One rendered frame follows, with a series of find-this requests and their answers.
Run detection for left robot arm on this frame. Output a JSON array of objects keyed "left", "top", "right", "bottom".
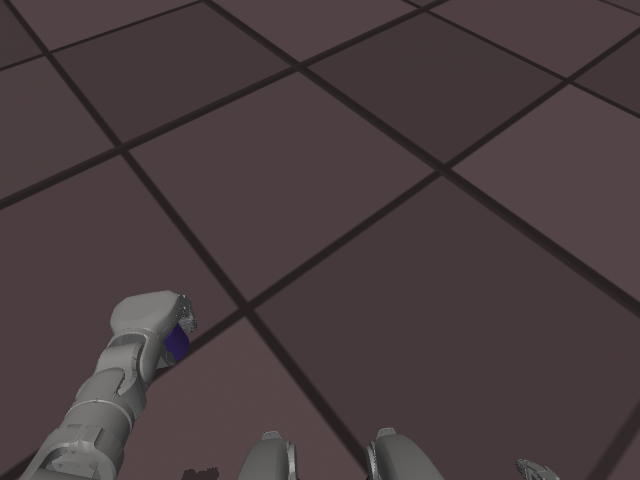
[{"left": 19, "top": 328, "right": 162, "bottom": 480}]

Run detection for left robot hand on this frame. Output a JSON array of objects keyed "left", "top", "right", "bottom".
[{"left": 110, "top": 290, "right": 197, "bottom": 369}]

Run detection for tin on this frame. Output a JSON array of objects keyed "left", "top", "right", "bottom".
[{"left": 163, "top": 323, "right": 189, "bottom": 361}]

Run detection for right robot hand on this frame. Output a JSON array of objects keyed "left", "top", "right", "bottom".
[{"left": 515, "top": 458, "right": 560, "bottom": 480}]

